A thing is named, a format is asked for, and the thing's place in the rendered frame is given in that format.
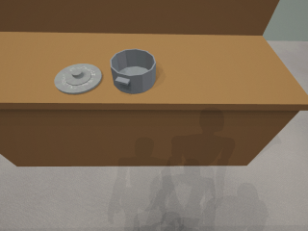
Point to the knob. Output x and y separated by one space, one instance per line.
76 73

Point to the lid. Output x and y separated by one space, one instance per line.
66 83

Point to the table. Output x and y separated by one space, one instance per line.
220 95

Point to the pot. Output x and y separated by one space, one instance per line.
133 70

